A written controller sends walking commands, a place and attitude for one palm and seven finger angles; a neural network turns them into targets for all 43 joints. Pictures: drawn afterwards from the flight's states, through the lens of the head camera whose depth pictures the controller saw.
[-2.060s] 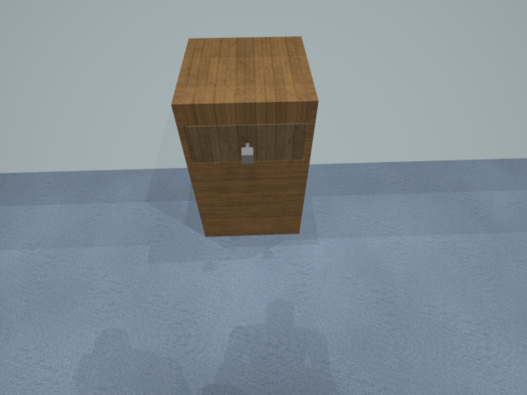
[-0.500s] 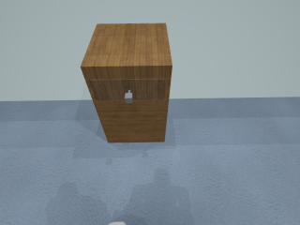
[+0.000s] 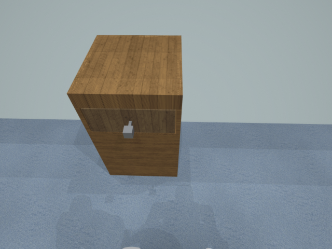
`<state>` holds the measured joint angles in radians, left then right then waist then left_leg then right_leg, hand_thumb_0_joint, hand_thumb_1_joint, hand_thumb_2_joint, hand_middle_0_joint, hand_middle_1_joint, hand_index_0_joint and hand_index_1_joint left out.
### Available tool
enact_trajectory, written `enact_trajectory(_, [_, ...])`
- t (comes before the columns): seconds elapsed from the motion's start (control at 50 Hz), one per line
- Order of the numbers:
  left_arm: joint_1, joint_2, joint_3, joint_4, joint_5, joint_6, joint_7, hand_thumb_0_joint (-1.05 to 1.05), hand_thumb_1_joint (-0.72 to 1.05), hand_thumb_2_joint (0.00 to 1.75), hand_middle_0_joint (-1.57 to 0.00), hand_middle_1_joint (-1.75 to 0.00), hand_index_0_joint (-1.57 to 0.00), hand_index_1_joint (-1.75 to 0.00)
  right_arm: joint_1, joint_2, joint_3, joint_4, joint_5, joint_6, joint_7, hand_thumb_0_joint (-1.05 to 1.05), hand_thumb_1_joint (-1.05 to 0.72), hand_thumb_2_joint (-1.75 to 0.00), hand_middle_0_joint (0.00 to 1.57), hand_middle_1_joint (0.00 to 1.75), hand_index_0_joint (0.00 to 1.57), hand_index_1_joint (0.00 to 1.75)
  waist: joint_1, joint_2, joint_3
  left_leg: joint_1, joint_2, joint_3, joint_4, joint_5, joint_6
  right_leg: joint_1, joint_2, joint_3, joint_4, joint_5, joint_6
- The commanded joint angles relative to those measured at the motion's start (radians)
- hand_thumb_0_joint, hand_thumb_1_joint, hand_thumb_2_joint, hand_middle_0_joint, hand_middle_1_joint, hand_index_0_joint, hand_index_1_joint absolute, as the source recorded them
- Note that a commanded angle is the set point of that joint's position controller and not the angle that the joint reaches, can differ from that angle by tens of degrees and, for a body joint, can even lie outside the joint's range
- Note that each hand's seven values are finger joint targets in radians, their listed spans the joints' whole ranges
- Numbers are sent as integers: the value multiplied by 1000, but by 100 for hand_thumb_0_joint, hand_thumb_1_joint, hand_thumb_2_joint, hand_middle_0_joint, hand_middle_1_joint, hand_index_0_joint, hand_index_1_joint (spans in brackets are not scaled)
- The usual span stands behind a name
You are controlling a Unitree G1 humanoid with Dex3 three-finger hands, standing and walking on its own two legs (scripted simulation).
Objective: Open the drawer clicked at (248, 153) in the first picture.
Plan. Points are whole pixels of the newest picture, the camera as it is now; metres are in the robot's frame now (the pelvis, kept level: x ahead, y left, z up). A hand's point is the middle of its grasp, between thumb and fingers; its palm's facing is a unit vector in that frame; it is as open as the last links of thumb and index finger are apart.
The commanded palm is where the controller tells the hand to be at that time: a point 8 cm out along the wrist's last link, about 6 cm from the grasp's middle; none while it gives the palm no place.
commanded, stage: come to a stop and stand still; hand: left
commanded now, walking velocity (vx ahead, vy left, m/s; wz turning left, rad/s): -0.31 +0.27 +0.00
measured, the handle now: (129, 128) +0.58 +0.21 -0.20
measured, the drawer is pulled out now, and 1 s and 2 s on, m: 0.00 0.00 0.00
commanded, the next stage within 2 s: look again from close up in 1.38 s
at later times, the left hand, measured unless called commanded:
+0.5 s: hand (110, 245) +0.15 +0.16 -0.12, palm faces +0.05 -0.94 -0.34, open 7.3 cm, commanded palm none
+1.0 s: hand out of the picture +0.08 +0.18 -0.16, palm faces +0.04 -0.97 -0.22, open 7.3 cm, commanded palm none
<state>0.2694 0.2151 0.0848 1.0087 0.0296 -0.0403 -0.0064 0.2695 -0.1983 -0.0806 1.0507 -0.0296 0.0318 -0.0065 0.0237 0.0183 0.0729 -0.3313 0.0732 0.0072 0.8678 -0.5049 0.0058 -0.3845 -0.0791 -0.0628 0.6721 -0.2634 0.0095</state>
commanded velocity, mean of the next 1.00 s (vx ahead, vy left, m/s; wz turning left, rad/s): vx -0.11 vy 0.08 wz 0.00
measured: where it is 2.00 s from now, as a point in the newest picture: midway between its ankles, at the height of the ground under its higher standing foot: outside the picture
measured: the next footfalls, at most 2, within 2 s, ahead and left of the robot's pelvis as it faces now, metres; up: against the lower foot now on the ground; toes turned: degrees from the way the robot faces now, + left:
left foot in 0.16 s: +0.10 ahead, +0.11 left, +0.00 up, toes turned +3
left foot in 0.86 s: +0.09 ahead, +0.10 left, +0.00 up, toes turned -3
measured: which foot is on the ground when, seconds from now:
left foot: up 0.00-0.14, down 0.16-0.34, up 0.36-0.84, down 0.86-1.00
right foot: down 0.00-1.00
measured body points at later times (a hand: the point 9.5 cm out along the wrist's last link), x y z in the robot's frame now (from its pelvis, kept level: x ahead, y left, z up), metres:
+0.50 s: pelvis +0.07 -0.05 +0.03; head +0.14 -0.09 +0.47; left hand +0.14 +0.21 -0.10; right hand +0.14 -0.29 -0.15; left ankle +0.02 +0.11 -0.63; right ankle +0.06 -0.11 -0.72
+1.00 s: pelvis +0.06 +0.01 +0.01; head +0.05 +0.00 +0.46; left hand +0.08 +0.24 -0.14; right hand +0.13 -0.22 -0.13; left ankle +0.05 +0.10 -0.72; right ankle +0.06 -0.11 -0.72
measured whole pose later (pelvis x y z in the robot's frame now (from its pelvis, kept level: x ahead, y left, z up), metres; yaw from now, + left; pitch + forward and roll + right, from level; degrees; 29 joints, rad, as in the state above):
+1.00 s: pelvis +0.06 +0.01 +0.01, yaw -1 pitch -3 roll +0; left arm 0.31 0.16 0.01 1.03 0.02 0.01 0.05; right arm 0.24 -0.17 -0.01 0.95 -0.01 0.02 -0.02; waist 0.02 0.02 0.01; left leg -0.19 -0.02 0.03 0.57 -0.33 0.04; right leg -0.20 0.00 -0.03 0.56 -0.31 -0.01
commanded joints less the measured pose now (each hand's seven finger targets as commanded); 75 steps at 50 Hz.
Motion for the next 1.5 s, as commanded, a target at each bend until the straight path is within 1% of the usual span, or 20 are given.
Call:
enact_trajectory(0.0, [42,116,10,-30,8,5,21,0,90,90,-20,-30,-20,-30,-46,-41,2,-107,3,-41,8,0,-90,-90,20,30,20,30,-17,-218,11,-222,3,-23,208,-9,23,83,-257,414,-473,-272,-186])
enact_trajectory(0.08, [21,101,5,-15,-5,9,30,0,90,90,-20,-30,-20,-30,77,15,37,-25,21,-47,-9,0,-90,-90,20,30,20,30,-48,-86,-92,76,-68,57,-373,264,-16,210,-153,132,-183,603,-124])
enact_trajectory(0.1, [34,104,4,-13,-18,15,31,0,90,90,-20,-30,-20,-30,103,-23,33,-16,23,-54,-13,0,-90,-90,20,30,20,30,-48,-7,-135,177,-44,35,-460,505,-7,200,-121,96,-103,604,-77])
enact_trajectory(0.14, [44,55,-11,-29,-29,30,36,0,90,90,-20,-30,-20,-30,81,-133,11,-43,15,-51,-29,0,-90,-90,20,30,20,30,-20,260,-142,266,218,-185,-446,1271,136,67,1,-11,26,-46,5])
enact_trajectory(0.18, [12,40,-14,-33,-21,46,41,0,90,90,-20,-30,-20,-30,78,-156,5,-46,3,-30,-37,0,-90,-90,20,30,20,30,-34,192,-74,276,215,-141,-441,1396,172,25,52,4,114,-289,-15])
enact_trajectory(0.24, [-16,68,-2,-35,-24,51,36,0,90,90,-20,-30,-20,-30,51,-149,-3,-56,5,-17,-47,0,-90,-90,20,30,20,30,-34,241,-75,365,187,-122,-368,1514,156,-3,53,9,48,-214,-22])
enact_trajectory(0.28, [45,81,9,-23,-21,42,35,0,90,90,-20,-30,-20,-30,9,-158,-14,-77,15,-12,-50,0,-90,-90,20,30,20,30,8,104,-164,341,125,-55,-251,1277,89,151,33,26,-167,187,-20])
enact_trajectory(0.3, [77,132,21,-15,-13,34,39,0,90,90,-20,-30,-20,-30,-2,-137,-19,-96,23,-8,-46,0,-90,-90,20,30,20,30,21,-87,-195,192,31,10,-127,909,25,285,-68,154,-220,693,-43])
enact_trajectory(0.32, [89,184,30,-8,-7,31,45,0,90,90,-20,-30,-20,-30,-9,-93,-13,-122,25,1,-35,0,-90,-90,20,30,20,30,31,-304,-172,-43,-107,55,4,105,-29,418,-264,320,-236,1138,-137])
enact_trajectory(0.34, [66,175,17,-7,-10,39,45,0,90,90,-20,-30,-20,-30,-25,-103,-21,-118,25,18,-33,0,-90,-90,20,30,20,30,27,-275,-125,-81,-128,-35,166,-115,-23,351,-349,328,-260,1145,-191])
enact_trajectory(0.38, [-24,119,11,-39,-10,48,52,0,90,90,-20,-30,-20,-30,-67,-73,-19,-100,16,41,-29,0,-90,-90,20,30,20,30,3,-209,-29,-140,-118,-94,322,-25,-23,255,-256,261,-277,934,-197])
enact_trajectory(0.44, [-14,106,10,-54,-17,43,58,0,90,90,-20,-30,-20,-30,-87,-70,-11,-99,17,41,-17,0,-90,-90,20,30,20,30,0,-210,-85,-188,-111,-67,273,70,-45,379,-192,184,-267,934,-151])
enact_trajectory(0.62, [56,123,9,-41,-5,34,58,0,90,90,-20,-30,-20,-30,-134,-72,4,-109,18,31,-7,0,-90,-90,20,30,20,30,27,-175,-96,-124,-92,-44,32,100,-49,426,-204,238,-313,753,-173])
enact_trajectory(0.76, [-15,110,-3,-20,-7,32,46,0,90,90,-20,-30,-20,-30,-37,-50,18,-64,22,3,-15,0,-90,-90,20,30,20,30,-39,-144,-64,164,-80,-12,-361,250,-20,213,-151,215,-314,403,-146])
enact_trajectory(0.78, [78,119,-21,-32,-6,-2,91,0,90,90,-20,-30,-20,-30,-59,-92,24,-149,22,-33,-13,0,-90,-90,20,30,20,30,-30,26,-238,130,-83,26,-320,258,-34,392,-164,279,-168,923,-108])
enact_trajectory(0.82, [37,130,-24,-68,-14,8,77,0,90,90,-20,-30,-20,-30,-47,-61,40,-169,21,-38,-13,0,-90,-90,20,30,20,30,-32,14,-264,129,-48,4,-394,275,12,369,-114,199,-112,602,-106])
enact_trajectory(0.88, [61,67,-40,-57,-13,17,71,0,90,90,-20,-30,-20,-30,-21,-83,51,-171,13,-31,-18,0,-90,-90,20,30,20,30,-22,1,-72,109,45,-52,-376,478,33,158,-41,148,-196,251,-84])
enact_trajectory(0.92, [54,75,-51,-44,-13,27,62,0,90,90,-20,-30,-20,-30,10,-87,60,-154,14,-39,-19,0,-90,-90,20,30,20,30,-23,138,-21,91,46,-96,-411,565,44,146,-9,117,-176,149,-76])
enact_trajectory(1.08, [72,51,-71,-52,-5,49,39,0,90,90,-20,-30,-20,-30,17,-121,62,-163,10,-48,-15,0,-90,-90,20,30,20,30,-5,21,78,-85,53,-181,-649,-16,66,155,38,76,-184,-23,-46])
enact_trajectory(1.48, [99,25,-86,44,-18,21,39,0,90,90,-20,-30,-20,-30,114,-76,87,-22,19,-74,-23,0,-90,-90,20,30,20,30,-20,-18,-36,98,25,-99,-575,329,55,191,-10,115,-255,116,-41])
